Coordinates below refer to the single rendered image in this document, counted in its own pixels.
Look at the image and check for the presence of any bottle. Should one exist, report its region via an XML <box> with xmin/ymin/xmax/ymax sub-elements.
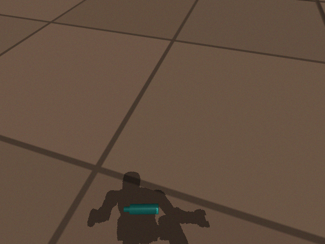
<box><xmin>123</xmin><ymin>204</ymin><xmax>158</xmax><ymax>215</ymax></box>

